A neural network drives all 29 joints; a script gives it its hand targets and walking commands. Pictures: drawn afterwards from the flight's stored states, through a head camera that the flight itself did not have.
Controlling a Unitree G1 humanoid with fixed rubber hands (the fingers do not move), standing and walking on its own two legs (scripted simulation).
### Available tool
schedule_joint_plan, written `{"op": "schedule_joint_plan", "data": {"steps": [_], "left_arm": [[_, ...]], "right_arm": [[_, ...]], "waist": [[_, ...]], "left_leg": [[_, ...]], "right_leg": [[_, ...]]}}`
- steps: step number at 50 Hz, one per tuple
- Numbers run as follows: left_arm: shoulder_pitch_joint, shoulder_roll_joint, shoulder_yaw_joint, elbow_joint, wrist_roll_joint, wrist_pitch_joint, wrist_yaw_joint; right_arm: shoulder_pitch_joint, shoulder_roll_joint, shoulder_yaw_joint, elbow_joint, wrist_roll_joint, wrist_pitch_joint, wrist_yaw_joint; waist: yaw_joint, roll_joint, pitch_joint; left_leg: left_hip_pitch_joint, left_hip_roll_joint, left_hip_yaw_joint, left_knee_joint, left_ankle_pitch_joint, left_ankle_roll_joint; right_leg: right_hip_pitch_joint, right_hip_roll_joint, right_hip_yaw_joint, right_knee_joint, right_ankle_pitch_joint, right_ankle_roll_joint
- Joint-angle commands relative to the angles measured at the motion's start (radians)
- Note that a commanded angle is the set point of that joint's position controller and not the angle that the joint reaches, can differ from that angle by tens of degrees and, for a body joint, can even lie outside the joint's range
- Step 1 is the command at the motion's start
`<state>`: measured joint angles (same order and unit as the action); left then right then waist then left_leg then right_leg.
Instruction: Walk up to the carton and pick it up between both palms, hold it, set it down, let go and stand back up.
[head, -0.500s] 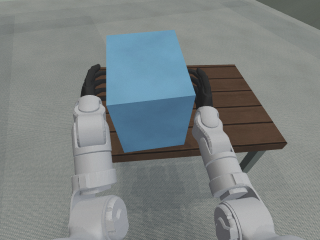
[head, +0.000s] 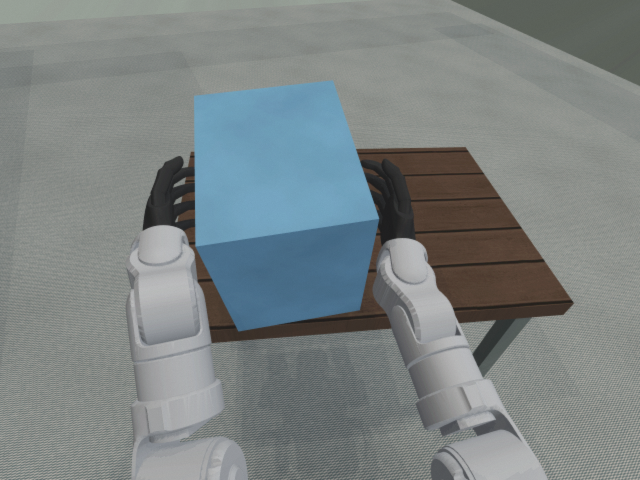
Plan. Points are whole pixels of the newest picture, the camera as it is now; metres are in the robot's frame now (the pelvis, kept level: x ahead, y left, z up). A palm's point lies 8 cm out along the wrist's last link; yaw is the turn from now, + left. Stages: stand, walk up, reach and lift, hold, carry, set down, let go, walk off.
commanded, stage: hold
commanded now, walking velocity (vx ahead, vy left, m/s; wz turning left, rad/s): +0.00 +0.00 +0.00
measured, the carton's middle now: (283, 211) +0.41 +0.01 +0.13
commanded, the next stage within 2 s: none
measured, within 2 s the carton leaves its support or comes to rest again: neither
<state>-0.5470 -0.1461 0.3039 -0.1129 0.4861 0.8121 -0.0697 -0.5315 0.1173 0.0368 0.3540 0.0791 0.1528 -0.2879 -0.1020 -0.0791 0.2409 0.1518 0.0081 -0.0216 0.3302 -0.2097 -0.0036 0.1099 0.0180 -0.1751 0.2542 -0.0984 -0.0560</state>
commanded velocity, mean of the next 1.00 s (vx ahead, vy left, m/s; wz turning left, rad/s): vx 0.00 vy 0.00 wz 0.00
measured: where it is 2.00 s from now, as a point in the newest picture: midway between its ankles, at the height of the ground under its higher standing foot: outside the picture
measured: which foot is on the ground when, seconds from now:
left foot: down 0.00-1.00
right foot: down 0.00-1.00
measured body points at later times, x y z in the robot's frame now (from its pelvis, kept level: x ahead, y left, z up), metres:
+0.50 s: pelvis -0.01 +0.01 +0.00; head -0.01 +0.03 +0.45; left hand +0.37 +0.14 +0.18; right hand +0.36 -0.12 +0.17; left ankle +0.01 +0.12 -0.75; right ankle +0.06 -0.08 -0.75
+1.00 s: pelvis -0.01 +0.01 +0.00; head -0.01 +0.03 +0.45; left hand +0.37 +0.14 +0.18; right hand +0.36 -0.12 +0.17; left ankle +0.01 +0.12 -0.75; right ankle +0.06 -0.08 -0.75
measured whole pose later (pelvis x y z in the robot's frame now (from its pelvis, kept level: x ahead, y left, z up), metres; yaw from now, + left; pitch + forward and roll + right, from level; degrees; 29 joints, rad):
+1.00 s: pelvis -0.01 +0.01 +0.00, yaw -1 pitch -15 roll +0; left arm -0.62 -0.16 0.31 -0.07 0.50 0.81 -0.04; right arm -0.61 0.11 -0.03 0.42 0.04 0.11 -0.24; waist -0.10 -0.07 0.26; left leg 0.12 0.00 0.00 0.34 -0.20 0.01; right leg 0.07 0.01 -0.16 0.26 -0.08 -0.05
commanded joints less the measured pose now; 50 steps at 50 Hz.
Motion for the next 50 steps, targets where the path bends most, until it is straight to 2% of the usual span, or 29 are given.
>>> {"op": "schedule_joint_plan", "data": {"steps": [1, 8, 17, 35, 50], "left_arm": [[-0.546, -0.321, -0.423, -0.089, -0.159, -0.059, -0.12], [-0.537, -0.332, -0.375, -0.044, -0.135, -0.044, -0.112], [-0.546, -0.336, -0.375, -0.045, -0.136, -0.048, -0.096], [-0.557, -0.326, -0.361, -0.035, -0.132, -0.051, -0.104], [-0.563, -0.318, -0.357, -0.037, -0.138, -0.06, -0.103]], "right_arm": [[-0.653, 0.318, 0.278, -0.236, -0.005, -0.062, 0.158], [-0.655, 0.287, 0.234, -0.156, -0.015, -0.071, 0.183], [-0.691, 0.29, 0.243, -0.15, -0.004, -0.095, 0.188], [-0.678, 0.311, 0.232, -0.144, -0.018, -0.088, 0.181], [-0.68, 0.32, 0.245, -0.151, -0.017, -0.09, 0.176]], "waist": [[-0.019, 0.099, -0.412], [-0.007, 0.102, -0.41], [0.002, 0.084, -0.47], [-0.007, 0.077, -0.438], [0.002, 0.071, -0.46]], "left_leg": [[-0.21, -0.003, 0.083, -0.082, 0.118, 0.013], [-0.223, 0.008, 0.089, -0.101, 0.142, 0.014], [-0.163, 0.004, 0.084, -0.056, 0.238, 0.011], [-0.2, -0.006, 0.088, -0.076, 0.146, 0.022], [-0.201, -0.01, 0.087, -0.073, 0.14, 0.026]], "right_leg": [[0.261, -0.039, 0.022, 0.012, 0.064, 0.073], [0.271, -0.017, 0.018, 0.027, 0.027, 0.053], [0.262, -0.009, 0.02, 0.02, 0.102, 0.046], [0.281, -0.032, 0.025, 0.015, 0.103, 0.065], [0.285, -0.038, 0.028, 0.017, 0.114, 0.07]]}}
